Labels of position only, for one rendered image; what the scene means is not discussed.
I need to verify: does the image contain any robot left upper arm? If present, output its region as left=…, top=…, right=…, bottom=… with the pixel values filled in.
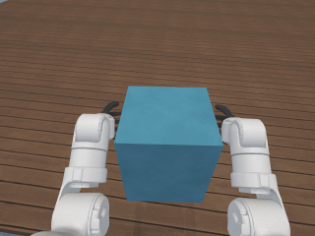
left=31, top=192, right=109, bottom=236

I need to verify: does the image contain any right robot hand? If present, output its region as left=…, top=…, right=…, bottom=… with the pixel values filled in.
left=215, top=104, right=234, bottom=145

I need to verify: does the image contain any robot right forearm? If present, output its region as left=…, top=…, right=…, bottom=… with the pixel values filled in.
left=220, top=117, right=290, bottom=236

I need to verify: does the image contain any left robot hand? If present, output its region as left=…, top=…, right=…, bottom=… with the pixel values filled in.
left=100, top=101, right=122, bottom=140

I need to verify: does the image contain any robot right upper arm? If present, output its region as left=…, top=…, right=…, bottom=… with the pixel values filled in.
left=227, top=198, right=290, bottom=236

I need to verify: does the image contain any robot left forearm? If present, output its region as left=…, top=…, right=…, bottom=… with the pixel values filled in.
left=51, top=113, right=115, bottom=229

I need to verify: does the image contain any carton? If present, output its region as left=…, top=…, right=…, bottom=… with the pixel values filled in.
left=114, top=86, right=223, bottom=204

